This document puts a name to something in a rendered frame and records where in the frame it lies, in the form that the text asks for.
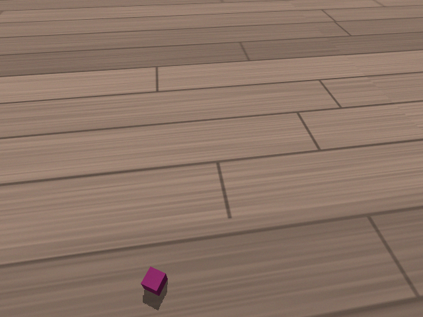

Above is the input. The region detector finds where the cube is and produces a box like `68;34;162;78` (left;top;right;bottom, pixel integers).
141;267;167;296

